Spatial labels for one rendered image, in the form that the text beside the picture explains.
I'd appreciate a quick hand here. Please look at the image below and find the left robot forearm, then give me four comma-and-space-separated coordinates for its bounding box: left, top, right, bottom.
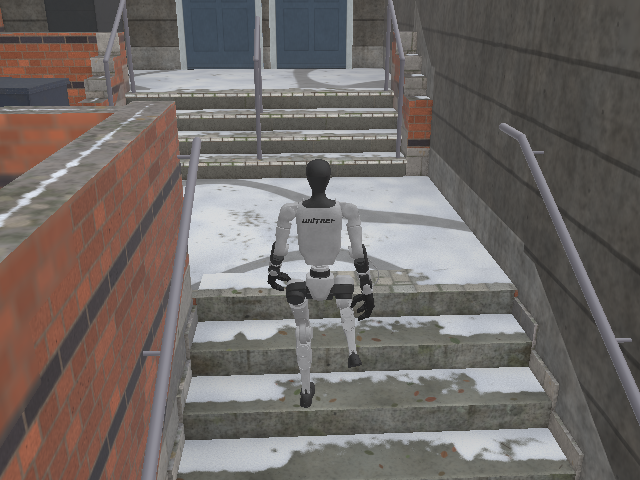
268, 241, 284, 276

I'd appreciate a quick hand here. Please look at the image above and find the robot left upper arm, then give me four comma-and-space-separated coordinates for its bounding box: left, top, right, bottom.
273, 202, 298, 256

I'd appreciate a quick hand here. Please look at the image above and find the robot left foot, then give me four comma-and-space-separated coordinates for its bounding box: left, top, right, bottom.
300, 382, 315, 408

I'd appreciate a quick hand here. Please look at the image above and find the robot right hand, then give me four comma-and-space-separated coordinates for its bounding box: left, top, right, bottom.
350, 291, 375, 321

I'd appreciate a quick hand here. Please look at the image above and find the robot right upper arm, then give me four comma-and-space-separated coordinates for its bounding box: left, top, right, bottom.
340, 202, 364, 259

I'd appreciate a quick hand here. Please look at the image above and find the robot right shin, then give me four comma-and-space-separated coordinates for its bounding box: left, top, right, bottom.
339, 299, 357, 356

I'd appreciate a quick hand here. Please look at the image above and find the right robot forearm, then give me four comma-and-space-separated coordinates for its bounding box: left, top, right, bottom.
354, 244, 373, 295

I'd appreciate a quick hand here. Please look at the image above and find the robot left hand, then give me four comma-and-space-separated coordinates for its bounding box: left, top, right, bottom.
267, 272, 291, 291

